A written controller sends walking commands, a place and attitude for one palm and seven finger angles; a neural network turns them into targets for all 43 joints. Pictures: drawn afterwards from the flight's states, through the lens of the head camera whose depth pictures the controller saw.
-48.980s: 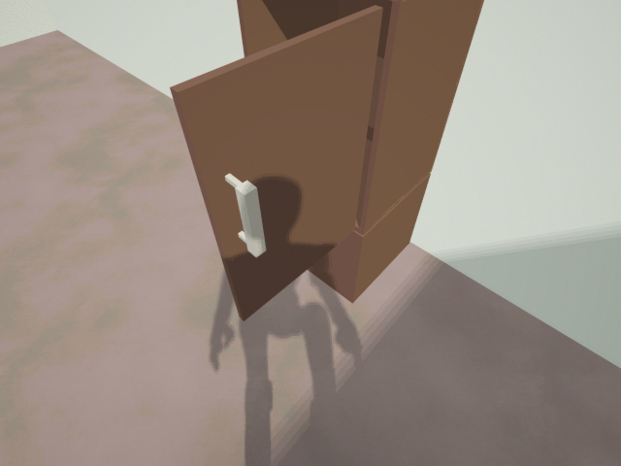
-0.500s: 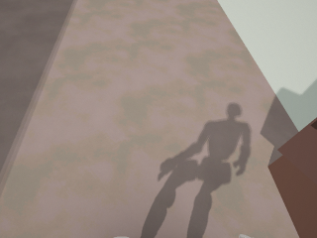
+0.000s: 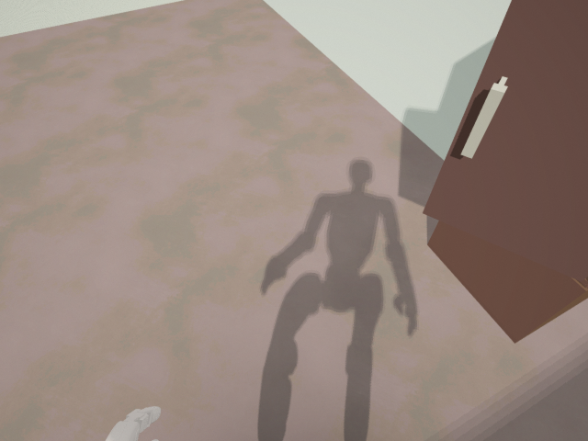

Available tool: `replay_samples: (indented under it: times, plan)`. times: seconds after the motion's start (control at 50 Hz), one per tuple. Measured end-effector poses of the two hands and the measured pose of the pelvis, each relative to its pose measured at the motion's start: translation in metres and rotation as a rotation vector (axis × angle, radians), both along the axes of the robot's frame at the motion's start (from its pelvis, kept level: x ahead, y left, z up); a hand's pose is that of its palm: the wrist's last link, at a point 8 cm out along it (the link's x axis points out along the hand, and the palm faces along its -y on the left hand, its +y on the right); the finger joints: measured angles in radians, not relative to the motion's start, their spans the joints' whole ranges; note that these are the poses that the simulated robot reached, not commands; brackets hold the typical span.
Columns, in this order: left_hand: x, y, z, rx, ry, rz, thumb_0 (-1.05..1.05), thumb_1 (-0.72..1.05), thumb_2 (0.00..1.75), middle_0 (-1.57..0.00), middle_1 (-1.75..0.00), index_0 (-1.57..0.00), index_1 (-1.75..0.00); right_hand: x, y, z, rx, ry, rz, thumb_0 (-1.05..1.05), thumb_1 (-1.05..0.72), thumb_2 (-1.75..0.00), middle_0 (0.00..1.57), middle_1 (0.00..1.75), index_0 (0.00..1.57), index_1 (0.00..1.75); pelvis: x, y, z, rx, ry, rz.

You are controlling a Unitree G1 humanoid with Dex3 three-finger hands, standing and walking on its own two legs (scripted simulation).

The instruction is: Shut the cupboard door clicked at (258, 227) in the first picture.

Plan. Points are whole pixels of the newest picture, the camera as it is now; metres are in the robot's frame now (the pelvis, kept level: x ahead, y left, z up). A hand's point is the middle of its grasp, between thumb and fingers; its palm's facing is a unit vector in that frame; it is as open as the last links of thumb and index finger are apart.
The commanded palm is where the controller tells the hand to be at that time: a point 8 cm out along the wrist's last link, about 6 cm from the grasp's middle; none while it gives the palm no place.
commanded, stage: turn to face it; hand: left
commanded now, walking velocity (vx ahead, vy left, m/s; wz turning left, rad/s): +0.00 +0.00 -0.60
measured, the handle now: (485, 118) +0.70 -0.36 +0.03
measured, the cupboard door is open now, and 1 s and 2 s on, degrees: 30 30 30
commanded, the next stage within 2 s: take the last steps up to it in 0.84 s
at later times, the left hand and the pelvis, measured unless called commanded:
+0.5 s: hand out of the picture +0.12 +0.22 -0.17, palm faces -0.20 -0.96 -0.19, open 7.4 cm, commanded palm none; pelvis +0.02 +0.03 +0.01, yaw -16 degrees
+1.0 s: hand (232, 401) +0.20 +0.11 -0.13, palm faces -0.50 -0.83 -0.26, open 7.3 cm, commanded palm none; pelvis +0.01 +0.00 +0.01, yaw -30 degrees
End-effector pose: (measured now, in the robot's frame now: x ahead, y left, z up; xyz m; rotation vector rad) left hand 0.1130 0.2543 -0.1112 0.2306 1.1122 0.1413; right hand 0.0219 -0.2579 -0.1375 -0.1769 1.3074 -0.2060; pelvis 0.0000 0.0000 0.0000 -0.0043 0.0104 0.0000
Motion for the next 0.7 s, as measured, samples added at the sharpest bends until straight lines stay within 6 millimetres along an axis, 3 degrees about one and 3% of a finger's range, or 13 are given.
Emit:
replay_samples:
  times: [0.08, 0.24, 0.34, 0.46, 0.58, 0.7]
  plan:
    - [0.002, -0.019, 0.009, 0.015, 0.005, -0.038, 0.00, 0.91, 0.90, -0.20, -0.30, -0.20, -0.30, -0.005, -0.014, -0.001, 0.002, 0.017, -0.050, 0.00, -0.90, -0.90, 0.20, 0.30, 0.20, 0.30, -0.001, -0.007, 0.006, 0.006, -0.002, -0.041]
    - [-0.007, -0.033, 0.007, -0.008, 0.083, -0.082, 0.00, 0.90, 0.90, -0.20, -0.30, -0.21, -0.30, 0.017, -0.017, 0.021, -0.001, -0.082, -0.087, 0.00, -0.90, -0.90, 0.20, 0.30, 0.20, 0.30, 0.001, -0.011, 0.018, 0.018, 0.018, -0.120]
    - [-0.010, -0.025, -0.004, -0.033, 0.124, -0.104, 0.00, 0.90, 0.90, -0.20, -0.30, -0.21, -0.30, 0.034, -0.009, 0.030, -0.030, -0.127, -0.103, 0.00, -0.90, -0.90, 0.20, 0.30, 0.20, 0.30, 0.007, 0.001, 0.016, 0.012, 0.028, -0.177]
    - [0.000, 0.003, -0.027, -0.048, 0.185, -0.136, 0.00, 0.90, 0.90, -0.20, -0.30, -0.21, -0.30, 0.049, 0.011, 0.039, -0.088, -0.213, -0.139, 0.00, -0.90, -0.90, 0.20, 0.30, 0.20, 0.30, 0.016, 0.026, 0.007, -0.001, 0.034, -0.257]
    - [0.033, 0.018, -0.019, -0.035, 0.182, -0.218, 0.01, 0.91, 0.90, -0.20, -0.30, -0.20, -0.30, 0.021, 0.032, 0.052, -0.104, -0.181, -0.188, 0.00, -0.90, -0.90, 0.20, 0.30, 0.20, 0.30, 0.020, 0.036, 0.017, -0.030, 0.014, -0.335]
    - [0.071, 0.007, -0.008, -0.013, 0.143, -0.309, 0.01, 0.91, 0.90, -0.19, -0.30, -0.20, -0.30, -0.025, 0.042, 0.045, -0.079, -0.112, -0.300, 0.00, -0.90, -0.90, 0.20, 0.30, 0.20, 0.30, 0.020, 0.037, 0.021, -0.040, 0.012, -0.406]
